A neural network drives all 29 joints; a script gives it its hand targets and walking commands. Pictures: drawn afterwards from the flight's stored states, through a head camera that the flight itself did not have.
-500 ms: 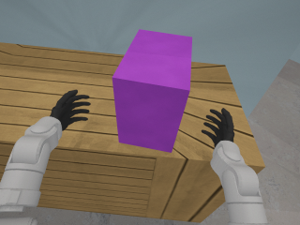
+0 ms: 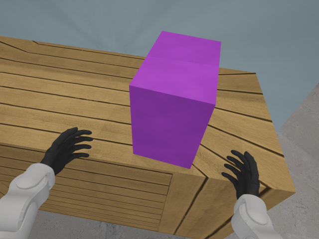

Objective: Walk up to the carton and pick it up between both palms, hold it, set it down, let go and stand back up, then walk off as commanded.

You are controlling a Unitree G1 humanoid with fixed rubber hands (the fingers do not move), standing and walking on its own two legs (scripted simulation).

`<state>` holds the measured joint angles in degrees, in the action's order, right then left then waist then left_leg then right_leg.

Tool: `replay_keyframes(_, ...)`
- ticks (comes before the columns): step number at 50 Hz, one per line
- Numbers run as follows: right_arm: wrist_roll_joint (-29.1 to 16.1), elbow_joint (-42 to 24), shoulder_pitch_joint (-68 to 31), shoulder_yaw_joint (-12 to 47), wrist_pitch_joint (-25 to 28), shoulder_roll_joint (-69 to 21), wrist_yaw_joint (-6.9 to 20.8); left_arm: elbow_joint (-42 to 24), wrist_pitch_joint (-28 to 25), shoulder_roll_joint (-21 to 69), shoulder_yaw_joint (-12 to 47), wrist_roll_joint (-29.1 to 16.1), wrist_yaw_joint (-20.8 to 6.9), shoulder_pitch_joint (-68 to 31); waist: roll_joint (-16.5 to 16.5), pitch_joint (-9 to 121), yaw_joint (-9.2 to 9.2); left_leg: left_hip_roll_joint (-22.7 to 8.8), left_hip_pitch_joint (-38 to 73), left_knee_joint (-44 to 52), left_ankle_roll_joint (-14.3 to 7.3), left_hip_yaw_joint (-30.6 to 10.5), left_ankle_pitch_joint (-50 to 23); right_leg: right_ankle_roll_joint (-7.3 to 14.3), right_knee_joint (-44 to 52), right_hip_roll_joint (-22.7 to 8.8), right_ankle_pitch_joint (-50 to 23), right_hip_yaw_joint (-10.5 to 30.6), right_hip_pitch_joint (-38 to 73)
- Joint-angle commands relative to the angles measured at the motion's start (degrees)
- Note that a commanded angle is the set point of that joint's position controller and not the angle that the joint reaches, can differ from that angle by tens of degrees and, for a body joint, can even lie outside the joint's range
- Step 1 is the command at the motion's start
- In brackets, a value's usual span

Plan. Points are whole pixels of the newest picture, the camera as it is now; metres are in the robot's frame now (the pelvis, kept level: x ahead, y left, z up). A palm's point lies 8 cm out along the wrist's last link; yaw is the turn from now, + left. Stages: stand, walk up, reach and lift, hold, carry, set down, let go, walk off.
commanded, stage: set down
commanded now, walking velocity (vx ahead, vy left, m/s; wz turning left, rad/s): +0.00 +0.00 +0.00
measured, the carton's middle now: (175, 99) +0.48 +0.00 +0.10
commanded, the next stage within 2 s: let go in 1.32 s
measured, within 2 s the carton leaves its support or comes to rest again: neither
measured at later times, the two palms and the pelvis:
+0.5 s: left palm (52, 196) +0.20 +0.26 +0.03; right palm (238, 212) +0.20 -0.15 +0.03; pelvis +0.01 +0.00 +0.00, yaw +1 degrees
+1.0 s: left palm (76, 215) +0.17 +0.21 -0.02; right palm (257, 233) +0.18 -0.21 -0.02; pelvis +0.00 -0.02 +0.00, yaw +0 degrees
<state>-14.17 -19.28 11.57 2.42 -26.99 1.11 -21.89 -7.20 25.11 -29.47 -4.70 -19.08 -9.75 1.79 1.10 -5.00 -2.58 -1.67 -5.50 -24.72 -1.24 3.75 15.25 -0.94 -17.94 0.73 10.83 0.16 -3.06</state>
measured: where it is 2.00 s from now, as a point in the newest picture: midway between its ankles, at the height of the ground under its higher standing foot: outside the picture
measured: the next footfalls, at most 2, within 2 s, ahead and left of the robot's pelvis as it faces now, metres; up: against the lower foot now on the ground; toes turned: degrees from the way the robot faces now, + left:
none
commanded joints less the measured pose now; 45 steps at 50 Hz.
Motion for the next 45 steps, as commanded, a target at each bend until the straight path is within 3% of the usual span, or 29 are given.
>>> replay_keyframes(1,0.8,-13.7,-7.3,-0.4,4.0,2.1,0.5,-13.8,-5.2,-12.8,-5.6,-1.6,0.0,-11.9,-6.9,12.9,0.73,-1.9,-0.3,4.1,3.3,-1.3,-13.7,3.0,0.9,-2.2,-11.7,3.1,4.2)
replay_keyframes(2,-0.4,-9.6,2.2,1.5,4.4,0.2,0.8,-10.3,-4.4,-8.6,-4.8,0.8,0.0,-0.3,-7.4,7.6,0.84,-2.2,1.2,4.2,3.3,-2.5,-18.7,3.0,0.3,-1.7,-14.8,2.4,5.8)
replay_keyframes(3,-1.0,-10.8,4.0,1.4,5.7,0.9,0.6,-11.4,-5.0,-8.5,-5.0,1.0,-0.8,2.2,-6.9,9.5,1.26,-2.2,3.1,2.8,4.0,-2.3,-24.6,2.9,1.0,-1.1,-18.3,3.1,5.8)
replay_keyframes(4,0.7,-13.0,-2.4,1.0,6.1,1.1,0.5,-12.3,-6.8,-10.5,-5.3,0.1,-0.8,-6.2,-5.8,12.9,0.30,-2.2,3.6,2.5,3.8,-2.4,-23.1,2.1,0.9,-1.5,-15.1,2.8,3.5)
replay_keyframes(5,0.6,-9.4,8.8,1.6,6.9,0.4,1.5,-13.0,-7.5,-7.7,-5.7,2.5,0.1,5.5,-8.4,9.6,0.45,-2.0,5.1,2.8,4.1,-3.0,-25.5,2.6,1.3,-1.0,-16.2,2.3,4.5)
replay_keyframes(6,1.6,-11.0,3.4,1.6,8.2,1.2,1.4,-14.6,-8.5,-9.0,-6.1,2.0,-0.4,-0.4,-8.0,12.1,0.11,-2.1,6.1,1.9,4.3,-2.6,-28.2,2.8,1.0,-1.0,-16.8,2.8,3.7)
replay_keyframes(9,2.0,-10.1,3.0,0.7,10.9,2.4,2.5,-15.1,-11.7,-8.9,-4.2,1.3,1.1,-0.7,-11.2,9.9,0.45,-2.2,2.4,3.1,4.9,-3.3,-20.0,2.7,1.1,-1.3,-10.9,1.7,0.8)
replay_keyframes(10,3.0,-10.7,4.3,0.4,12.2,1.9,3.2,-13.6,-11.7,-8.9,-5.0,1.8,1.2,1.6,-8.4,9.3,-0.56,-2.8,3.3,2.7,5.1,-4.2,-24.6,2.9,0.8,-0.6,-11.3,1.6,-0.1)
replay_keyframes(12,2.3,-8.6,7.6,2.7,14.4,2.4,4.2,-12.1,-12.6,-6.5,-3.3,3.7,1.5,8.6,-9.0,9.0,-1.91,-2.5,5.2,1.8,5.3,-4.5,-28.5,2.7,1.4,-0.2,-13.0,1.1,0.8)
replay_keyframes(13,3.7,-11.4,-1.1,0.9,15.7,2.3,3.5,-10.8,-13.9,-10.0,-4.6,1.9,1.0,-0.7,-6.9,9.9,-1.56,-2.1,2.9,1.5,4.2,-4.3,-23.3,2.6,1.3,-0.9,-10.0,2.2,-0.5)
replay_keyframes(14,3.3,-8.6,3.3,1.5,15.6,2.5,4.1,-11.8,-13.9,-7.9,-2.7,2.8,1.7,3.4,-9.6,8.8,-0.89,-2.4,3.0,2.5,4.8,-4.5,-21.2,3.1,1.5,-0.8,-8.4,1.5,-1.0)
replay_keyframes(16,3.7,-4.7,10.1,2.3,16.7,1.9,5.6,-10.7,-14.8,-5.8,-2.5,3.5,2.1,10.6,-7.1,8.5,-0.93,-1.8,4.8,2.5,4.9,-4.0,-23.8,3.7,2.3,-0.4,-10.2,1.0,0.1)
replay_keyframes(18,3.4,-8.1,7.6,2.4,18.7,1.6,5.1,-13.8,-16.5,-9.0,-3.1,1.6,1.9,6.0,-6.1,12.4,-0.40,-0.8,4.1,0.8,4.6,-3.7,-23.8,2.5,1.5,-0.9,-12.4,1.7,0.7)
replay_keyframes(19,4.2,-5.1,7.3,0.7,19.2,2.5,5.3,-13.4,-17.2,-8.0,-2.2,2.8,2.4,5.4,-9.4,12.2,1.04,-1.3,3.2,1.5,4.9,-4.1,-23.5,2.7,1.1,-1.0,-11.2,1.3,0.2)
replay_keyframes(22,3.0,1.3,12.6,2.7,19.3,0.6,6.1,-9.0,-16.3,-6.9,-1.8,4.8,2.5,10.4,-10.4,8.0,0.28,-1.5,4.2,1.8,5.1,-4.0,-22.6,3.2,2.7,-1.1,-9.3,2.1,0.5)
replay_keyframes(25,4.1,-1.4,9.1,1.7,20.0,1.6,5.2,-7.4,-16.4,-6.7,-1.2,2.7,1.3,8.0,-6.4,6.3,2.00,-0.2,3.4,3.1,4.3,-3.3,-19.0,2.4,2.9,-1.4,-9.9,1.5,0.1)
replay_keyframes(26,4.8,5.2,10.5,1.0,19.2,3.3,6.4,-4.5,-15.8,-3.1,-0.2,5.3,2.1,10.0,-10.8,5.7,1.78,-0.8,5.6,3.3,5.0,-4.0,-22.5,3.1,2.8,-0.6,-9.3,0.5,-1.4)
replay_keyframes(27,4.2,0.3,7.3,1.7,20.0,3.9,6.5,-8.8,-16.1,-4.8,-0.5,4.6,2.2,8.2,-8.8,7.4,0.23,-1.4,3.9,3.1,5.8,-3.6,-21.7,3.0,2.7,-0.2,-8.8,0.5,0.0)
replay_keyframes(29,4.2,3.8,9.2,0.7,19.9,5.5,7.6,-5.6,-15.7,-1.9,1.4,5.9,2.9,10.2,-9.1,6.0,0.55,-1.7,5.0,3.5,5.7,-4.0,-22.0,3.4,2.8,0.4,-6.9,0.1,-1.7)
replay_keyframes(30,4.6,2.2,6.9,0.5,21.1,5.5,8.2,-5.8,-16.3,-2.9,0.4,5.9,3.1,10.0,-8.6,6.9,-1.64,-1.8,5.1,3.4,5.6,-3.4,-23.9,2.9,2.4,0.9,-7.6,-0.7,-1.0)
replay_keyframes(31,3.6,1.0,6.6,0.0,21.7,5.3,8.4,-7.7,-16.3,-2.9,0.6,5.0,3.5,9.1,-9.2,8.6,0.01,-1.8,4.3,2.7,6.3,-3.4,-24.7,3.1,2.4,0.8,-8.6,0.2,-0.2)
replay_keyframes(33,4.3,4.5,9.1,0.4,22.4,5.3,9.5,-4.9,-15.8,-0.9,0.5,5.6,3.5,11.5,-6.6,7.5,-0.40,-1.4,5.6,2.8,5.7,-2.7,-26.8,2.7,2.8,1.0,-10.8,-0.1,-1.0)
replay_keyframes(36,6.1,8.6,5.3,-1.2,21.7,6.5,10.9,-1.9,-13.8,0.9,2.3,8.8,4.2,8.5,-7.6,5.1,0.44,-1.8,5.6,4.3,6.7,-2.4,-20.5,3.1,3.9,1.0,-5.9,-0.4,-1.8)
replay_keyframes(38,7.4,11.4,4.7,-2.6,22.0,7.8,12.3,-0.3,-14.2,2.1,1.4,10.1,5.6,9.3,-7.9,5.0,-0.61,-0.7,3.5,5.1,5.8,-1.6,-18.9,2.9,3.7,0.9,-5.1,-0.5,-1.3)
replay_keyframes(39,7.5,13.9,6.3,-2.7,22.1,8.7,13.2,1.1,-12.9,3.7,2.3,10.4,5.7,10.1,-7.4,5.6,0.53,-1.0,4.6,4.8,6.5,-2.3,-20.0,3.3,3.1,1.6,-5.5,-1.3,-1.3)
replay_keyframes(41,6.6,9.9,4.9,-1.8,23.6,7.1,13.2,-2.5,-14.7,2.7,2.3,8.7,5.9,9.4,-3.2,8.7,0.07,-0.3,3.2,4.8,5.1,-0.5,-18.7,2.2,3.1,0.9,-7.5,0.3,0.9)
replay_keyframes(43,7.5,11.6,5.6,-2.0,24.1,6.8,13.4,0.3,-15.4,2.7,1.4,9.3,5.8,8.8,-3.4,7.5,0.56,0.1,2.5,4.7,4.8,0.0,-17.4,1.5,2.3,0.4,-8.2,0.4,1.3)
replay_keyframes(44,8.6,16.9,5.6,-2.7,23.5,8.2,14.0,3.9,-15.0,4.7,1.8,10.4,6.0,8.8,-5.3,4.7,1.78,-0.1,1.9,5.6,5.6,-0.4,-17.0,2.5,2.5,0.7,-7.1,0.7,-0.3)
replay_keyframes(45,7.8,12.1,5.0,-2.8,24.9,5.0,12.8,1.4,-16.6,2.1,1.8,8.2,5.3,6.9,-3.1,5.7,1.59,0.8,1.2,5.2,4.2,0.8,-13.9,1.6,3.5,-0.9,-6.8,2.1,0.4)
